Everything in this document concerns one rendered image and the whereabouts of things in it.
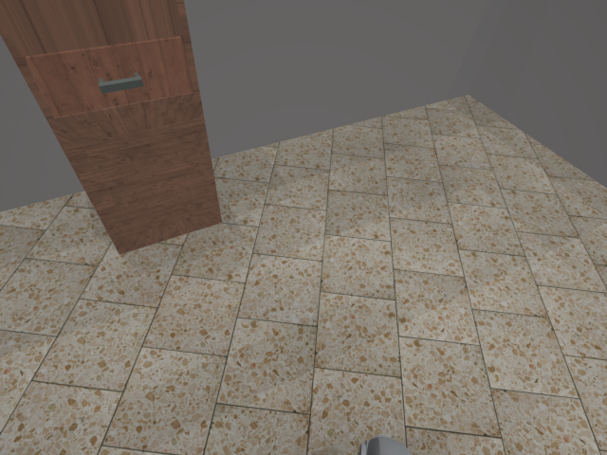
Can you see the drawer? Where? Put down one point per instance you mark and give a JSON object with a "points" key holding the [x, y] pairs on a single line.
{"points": [[70, 79]]}

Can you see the cabinet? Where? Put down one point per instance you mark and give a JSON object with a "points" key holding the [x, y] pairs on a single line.
{"points": [[146, 166]]}

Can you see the handle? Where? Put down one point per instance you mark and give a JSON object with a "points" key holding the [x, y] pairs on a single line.
{"points": [[123, 84]]}

